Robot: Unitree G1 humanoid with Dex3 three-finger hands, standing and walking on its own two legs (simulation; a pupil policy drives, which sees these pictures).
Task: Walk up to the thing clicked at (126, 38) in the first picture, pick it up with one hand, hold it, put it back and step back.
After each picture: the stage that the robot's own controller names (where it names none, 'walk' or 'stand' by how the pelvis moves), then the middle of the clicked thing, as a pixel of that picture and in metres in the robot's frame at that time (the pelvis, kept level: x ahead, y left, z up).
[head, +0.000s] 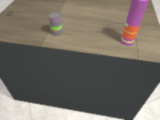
stand; (133, 22) +0.70 -0.23 +0.07
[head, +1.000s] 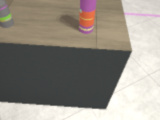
sink last; (87, 7) +0.68 +0.02 +0.11
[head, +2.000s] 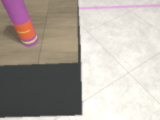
stand; (20, 18) +0.57 +0.28 +0.11
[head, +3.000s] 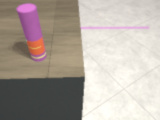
stand; (33, 35) +0.56 +0.24 +0.09
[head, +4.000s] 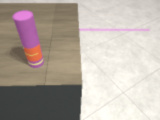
stand; (30, 42) +0.53 +0.24 +0.07
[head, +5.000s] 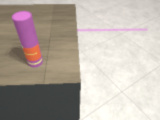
stand; (29, 42) +0.54 +0.25 +0.07
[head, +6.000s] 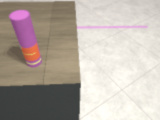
stand; (28, 41) +0.53 +0.25 +0.07
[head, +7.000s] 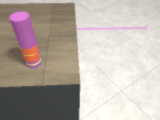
stand; (27, 43) +0.53 +0.25 +0.07
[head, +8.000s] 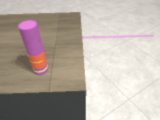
rise first; (35, 50) +0.51 +0.24 +0.07
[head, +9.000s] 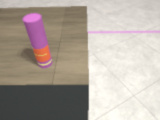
go down; (39, 43) +0.54 +0.24 +0.07
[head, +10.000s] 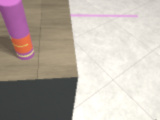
go down; (19, 31) +0.53 +0.22 +0.09
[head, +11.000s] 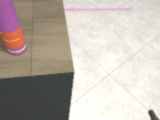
go down; (8, 25) +0.53 +0.23 +0.11
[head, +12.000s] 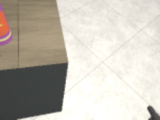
close in; out of the picture +0.53 +0.25 +0.14
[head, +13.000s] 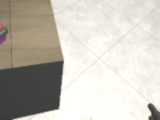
lift; out of the picture +0.52 +0.24 +0.15
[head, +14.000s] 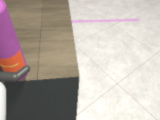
lift; (6, 47) +0.37 +0.22 +0.19
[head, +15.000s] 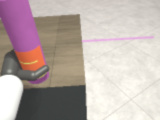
lift; (26, 43) +0.34 +0.16 +0.26
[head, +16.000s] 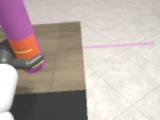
hold; (19, 32) +0.34 +0.17 +0.31
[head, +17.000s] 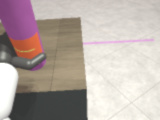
crouch; (22, 29) +0.32 +0.15 +0.32
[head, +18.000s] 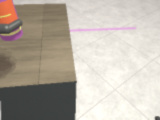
crouch; out of the picture +0.47 +0.23 +0.30
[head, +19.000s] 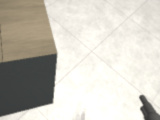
lower; out of the picture +0.54 +0.24 +0.15
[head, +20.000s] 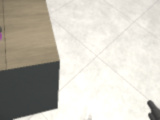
lower; out of the picture +0.52 +0.24 +0.15
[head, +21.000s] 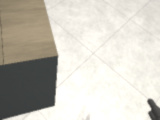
lower; out of the picture +0.54 +0.25 +0.16
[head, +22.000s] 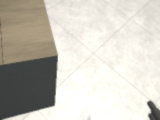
lower; out of the picture +0.54 +0.25 +0.16
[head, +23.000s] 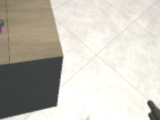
loosen; out of the picture +0.54 +0.24 +0.16
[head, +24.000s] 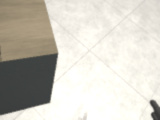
rise; out of the picture +0.53 +0.24 +0.16
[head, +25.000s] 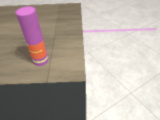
sink last; (34, 39) +0.53 +0.24 +0.11
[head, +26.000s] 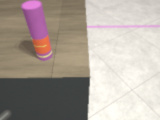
stand; (39, 33) +0.54 +0.23 +0.11
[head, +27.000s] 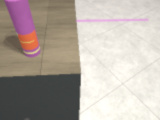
stand; (25, 28) +0.54 +0.24 +0.13
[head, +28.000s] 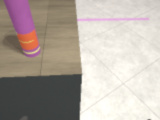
stand; (24, 27) +0.53 +0.24 +0.13
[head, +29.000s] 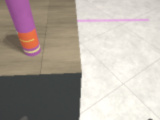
stand; (25, 26) +0.53 +0.24 +0.14
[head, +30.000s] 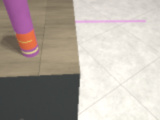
stand; (23, 27) +0.53 +0.24 +0.14
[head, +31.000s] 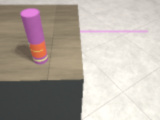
stand; (36, 39) +0.56 +0.23 +0.08
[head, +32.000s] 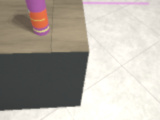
walk; (36, 6) +0.62 +0.19 +0.10
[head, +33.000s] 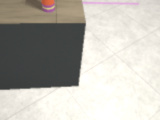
walk; out of the picture +0.87 +0.20 +0.09
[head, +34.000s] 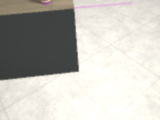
stand; out of the picture +1.15 +0.34 +0.09
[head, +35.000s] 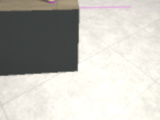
stand; out of the picture +1.17 +0.27 +0.07
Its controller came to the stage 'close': yes
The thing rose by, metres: 0.23
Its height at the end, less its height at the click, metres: +0.00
